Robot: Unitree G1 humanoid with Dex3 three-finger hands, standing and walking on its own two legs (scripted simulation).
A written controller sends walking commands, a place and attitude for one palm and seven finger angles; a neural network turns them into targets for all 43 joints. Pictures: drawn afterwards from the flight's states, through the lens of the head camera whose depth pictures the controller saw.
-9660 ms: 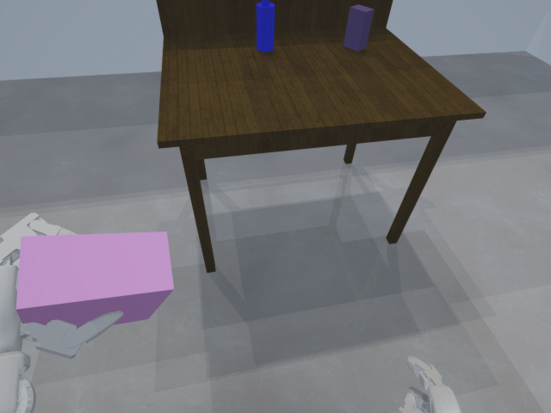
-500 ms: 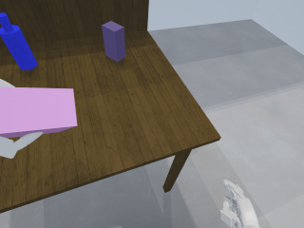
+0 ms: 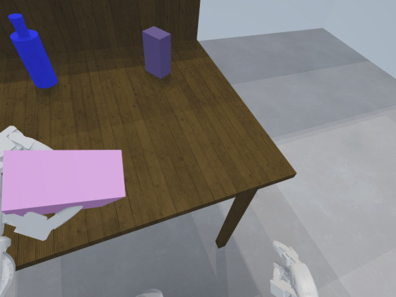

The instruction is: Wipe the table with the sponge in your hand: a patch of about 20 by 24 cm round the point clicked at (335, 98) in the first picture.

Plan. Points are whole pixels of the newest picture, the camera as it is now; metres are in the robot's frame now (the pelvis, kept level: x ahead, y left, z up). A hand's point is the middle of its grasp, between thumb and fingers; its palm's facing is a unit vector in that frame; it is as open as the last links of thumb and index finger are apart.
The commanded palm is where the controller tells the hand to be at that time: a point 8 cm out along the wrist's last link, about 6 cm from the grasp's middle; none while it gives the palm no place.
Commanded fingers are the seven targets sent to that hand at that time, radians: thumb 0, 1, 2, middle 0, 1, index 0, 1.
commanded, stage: look again from close up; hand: left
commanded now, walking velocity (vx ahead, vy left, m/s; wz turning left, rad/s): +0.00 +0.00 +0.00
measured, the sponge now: (81, 184) +0.24 +0.21 +0.15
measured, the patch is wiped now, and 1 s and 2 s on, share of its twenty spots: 0.00 0.00 0.00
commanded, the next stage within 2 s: come to a stop and stand still in 0.32 s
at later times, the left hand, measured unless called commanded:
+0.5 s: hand (57, 190) +0.22 +0.23 +0.16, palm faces +0.40 -0.85 -0.35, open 10.1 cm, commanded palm +0.16 +0.26 +0.18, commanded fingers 0.00 0.10 1.30 -1.20 -1.60 -1.20 -1.60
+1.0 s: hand (25, 192) +0.21 +0.27 +0.17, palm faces +0.45 -0.83 -0.33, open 10.1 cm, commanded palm +0.15 +0.28 +0.18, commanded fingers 0.00 0.10 1.30 -1.20 -1.60 -1.20 -1.60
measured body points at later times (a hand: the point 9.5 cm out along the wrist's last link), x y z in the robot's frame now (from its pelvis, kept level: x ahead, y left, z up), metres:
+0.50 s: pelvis +0.00 -0.02 +0.00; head +0.02 +0.01 +0.45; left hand +0.19 +0.27 +0.18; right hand +0.17 -0.25 -0.07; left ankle +0.07 +0.12 -0.73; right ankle +0.02 -0.19 -0.73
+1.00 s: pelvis +0.00 +0.00 +0.00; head +0.01 +0.04 +0.45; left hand +0.18 +0.31 +0.18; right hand +0.17 -0.21 -0.07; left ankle +0.07 +0.12 -0.73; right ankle +0.02 -0.19 -0.73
